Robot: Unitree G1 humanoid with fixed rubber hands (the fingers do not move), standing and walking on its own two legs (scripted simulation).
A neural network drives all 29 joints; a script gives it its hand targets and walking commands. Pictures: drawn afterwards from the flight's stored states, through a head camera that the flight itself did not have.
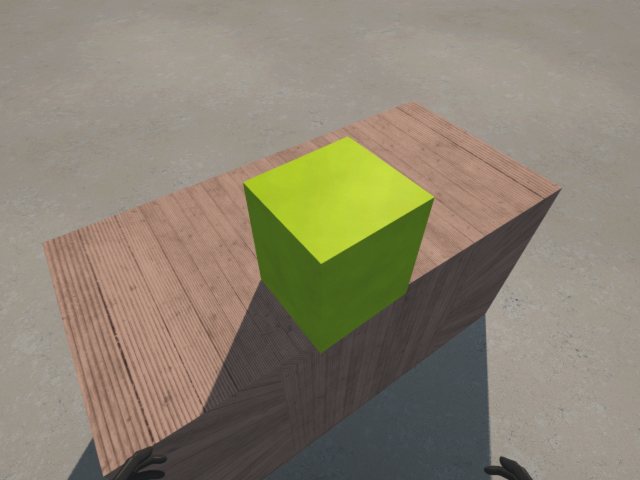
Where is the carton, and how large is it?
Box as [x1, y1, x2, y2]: [243, 137, 434, 353]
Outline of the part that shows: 349,137 345,137 243,182 261,278 320,353 405,293 434,197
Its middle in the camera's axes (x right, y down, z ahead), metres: +0.03 +0.01 +0.67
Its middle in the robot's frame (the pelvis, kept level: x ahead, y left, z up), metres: +0.51 -0.02 -0.03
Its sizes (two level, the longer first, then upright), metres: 0.210 0.200 0.250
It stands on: a pedestal, 0.60 m high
